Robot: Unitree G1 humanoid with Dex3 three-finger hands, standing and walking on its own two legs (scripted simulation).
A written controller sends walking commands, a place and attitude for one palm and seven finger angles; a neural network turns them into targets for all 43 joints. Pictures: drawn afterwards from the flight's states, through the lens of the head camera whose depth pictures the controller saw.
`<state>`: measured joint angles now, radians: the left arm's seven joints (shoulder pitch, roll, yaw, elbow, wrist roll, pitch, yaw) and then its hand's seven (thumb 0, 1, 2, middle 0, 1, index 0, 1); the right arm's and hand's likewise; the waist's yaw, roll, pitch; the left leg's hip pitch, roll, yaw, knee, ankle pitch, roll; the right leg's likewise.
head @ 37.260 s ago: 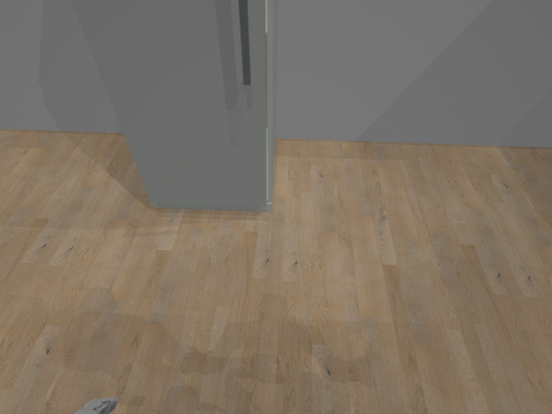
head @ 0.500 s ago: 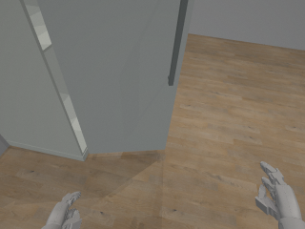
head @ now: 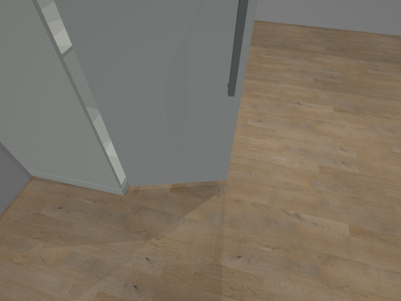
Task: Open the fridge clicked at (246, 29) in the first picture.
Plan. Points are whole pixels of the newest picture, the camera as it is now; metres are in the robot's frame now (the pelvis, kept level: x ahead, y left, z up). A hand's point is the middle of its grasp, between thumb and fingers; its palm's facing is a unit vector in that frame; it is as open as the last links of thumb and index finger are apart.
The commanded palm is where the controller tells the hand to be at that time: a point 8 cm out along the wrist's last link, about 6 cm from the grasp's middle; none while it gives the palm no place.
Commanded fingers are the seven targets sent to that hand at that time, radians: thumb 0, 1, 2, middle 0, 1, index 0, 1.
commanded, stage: let the arm hang, fingers relaxed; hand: right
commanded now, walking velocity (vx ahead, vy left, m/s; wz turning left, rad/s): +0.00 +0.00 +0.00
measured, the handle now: (239, 16) +0.78 -0.05 +0.20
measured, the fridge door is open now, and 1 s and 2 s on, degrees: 72 72 72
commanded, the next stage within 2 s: look to check the result in 0.48 s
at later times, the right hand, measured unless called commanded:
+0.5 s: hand out of the picture +0.02 -0.17 -0.18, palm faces +0.00 +0.98 -0.18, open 7.4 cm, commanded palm none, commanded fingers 0.00 -0.90 -0.90 0.20 0.30 0.20 0.30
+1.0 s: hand out of the picture +0.02 -0.16 -0.18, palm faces +0.00 +0.98 -0.17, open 7.4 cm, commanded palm none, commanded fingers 0.00 -0.90 -0.90 0.20 0.30 0.20 0.30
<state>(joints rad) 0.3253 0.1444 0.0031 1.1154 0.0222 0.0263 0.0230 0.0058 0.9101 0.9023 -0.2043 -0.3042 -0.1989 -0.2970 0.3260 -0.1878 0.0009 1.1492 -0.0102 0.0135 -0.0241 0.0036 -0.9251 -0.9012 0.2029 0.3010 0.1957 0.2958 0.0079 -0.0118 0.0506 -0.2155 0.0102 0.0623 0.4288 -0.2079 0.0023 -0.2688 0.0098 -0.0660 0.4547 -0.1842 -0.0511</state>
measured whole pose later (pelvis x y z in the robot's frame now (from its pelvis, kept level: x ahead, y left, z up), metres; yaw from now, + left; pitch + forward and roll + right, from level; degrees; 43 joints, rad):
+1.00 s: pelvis +0.01 +0.00 +0.00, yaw +0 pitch -1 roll +0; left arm 0.25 0.14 0.01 1.14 0.02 0.01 0.03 0.00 0.92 0.90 -0.20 -0.30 -0.20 -0.30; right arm 0.25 -0.15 0.00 1.15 -0.01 -0.01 -0.03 0.00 -0.91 -0.90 0.20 0.30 0.19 0.30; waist 0.01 0.01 0.04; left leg -0.18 0.01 0.05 0.41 -0.22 0.00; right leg -0.21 0.02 -0.08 0.41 -0.18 -0.05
